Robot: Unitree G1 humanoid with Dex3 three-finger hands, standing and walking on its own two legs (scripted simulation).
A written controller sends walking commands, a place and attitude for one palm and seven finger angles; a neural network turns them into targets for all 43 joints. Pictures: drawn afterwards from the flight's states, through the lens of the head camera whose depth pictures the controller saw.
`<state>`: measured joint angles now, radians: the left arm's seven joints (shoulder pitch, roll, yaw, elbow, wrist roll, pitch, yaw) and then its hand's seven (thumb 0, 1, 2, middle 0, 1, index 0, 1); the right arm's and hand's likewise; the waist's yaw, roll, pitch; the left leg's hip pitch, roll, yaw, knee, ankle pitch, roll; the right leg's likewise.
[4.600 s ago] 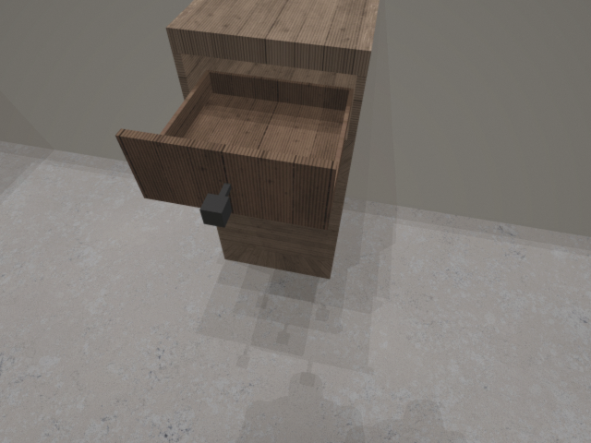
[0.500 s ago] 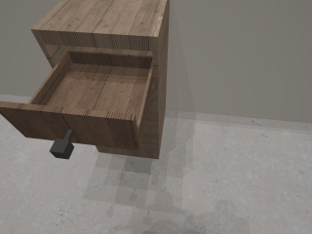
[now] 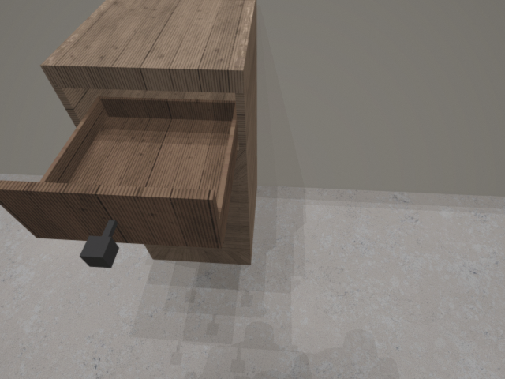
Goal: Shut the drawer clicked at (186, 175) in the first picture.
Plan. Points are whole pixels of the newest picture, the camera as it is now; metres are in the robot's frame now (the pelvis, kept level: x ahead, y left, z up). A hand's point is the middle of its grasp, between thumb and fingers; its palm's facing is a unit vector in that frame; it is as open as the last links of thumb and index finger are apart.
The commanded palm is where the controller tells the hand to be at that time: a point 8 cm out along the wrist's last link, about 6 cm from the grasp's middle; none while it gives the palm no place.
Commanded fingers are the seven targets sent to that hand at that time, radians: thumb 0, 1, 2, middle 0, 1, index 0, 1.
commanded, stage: come to a stop and stand still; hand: left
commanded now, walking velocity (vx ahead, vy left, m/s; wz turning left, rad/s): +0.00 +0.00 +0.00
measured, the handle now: (104, 241) +0.34 +0.28 +0.00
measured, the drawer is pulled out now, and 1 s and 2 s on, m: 0.30 0.30 0.30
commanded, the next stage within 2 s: look again from close up in 0.50 s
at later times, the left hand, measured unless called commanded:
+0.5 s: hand out of the picture -0.07 +0.20 -0.17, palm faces +0.03 -0.98 -0.18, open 7.4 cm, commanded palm none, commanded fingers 0.00 0.90 0.90 -0.20 -0.30 -0.20 -0.30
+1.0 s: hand out of the picture -0.02 +0.19 -0.18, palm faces +0.01 -0.99 -0.15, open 7.3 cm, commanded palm none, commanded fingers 0.00 0.90 0.90 -0.20 -0.30 -0.20 -0.30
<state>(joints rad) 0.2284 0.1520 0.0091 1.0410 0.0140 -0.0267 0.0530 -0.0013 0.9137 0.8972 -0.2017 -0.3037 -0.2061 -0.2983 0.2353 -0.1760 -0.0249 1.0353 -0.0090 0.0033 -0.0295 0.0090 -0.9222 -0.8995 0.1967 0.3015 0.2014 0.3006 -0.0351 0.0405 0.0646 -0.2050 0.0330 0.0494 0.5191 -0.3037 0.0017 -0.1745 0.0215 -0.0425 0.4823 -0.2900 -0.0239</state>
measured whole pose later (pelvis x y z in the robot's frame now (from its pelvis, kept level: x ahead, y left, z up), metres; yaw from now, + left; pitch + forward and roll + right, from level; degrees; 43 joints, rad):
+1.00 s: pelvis -0.02 +0.03 +0.00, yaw +0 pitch -1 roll +0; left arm 0.31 0.15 -0.02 1.10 0.02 -0.02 0.03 0.01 0.91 0.90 -0.20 -0.30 -0.20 -0.30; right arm 0.26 -0.14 0.01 1.13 -0.01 -0.02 -0.02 0.01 -0.92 -0.90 0.20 0.30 0.20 0.30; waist 0.00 -0.03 0.02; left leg -0.20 -0.02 0.07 0.45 -0.23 0.05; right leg -0.19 -0.03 -0.02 0.45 -0.25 0.02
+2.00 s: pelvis +0.02 +0.07 +0.00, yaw +0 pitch -1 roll +0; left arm 0.17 0.16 0.03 1.02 0.01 0.04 0.04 0.00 0.92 0.90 -0.20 -0.30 -0.20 -0.30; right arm 0.32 -0.07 0.01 1.12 -0.02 -0.02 -0.06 0.00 -0.91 -0.90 0.20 0.30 0.20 0.30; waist -0.03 -0.01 0.06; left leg -0.11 -0.08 0.10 0.40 -0.27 0.12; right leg -0.33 -0.04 -0.02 0.74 -0.36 0.00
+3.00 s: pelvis +0.02 -0.03 +0.01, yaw +1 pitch -1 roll +0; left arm 0.31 0.12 -0.01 1.14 0.01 -0.03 0.03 0.01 0.92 0.90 -0.20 -0.30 -0.21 -0.30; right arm 0.33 -0.13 0.02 1.16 -0.01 -0.01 -0.04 0.00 -0.91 -0.90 0.19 0.30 0.20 0.30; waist -0.01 0.02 0.02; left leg -0.13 0.05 0.04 0.40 -0.26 -0.04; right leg -0.15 0.08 -0.08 0.38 -0.23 -0.10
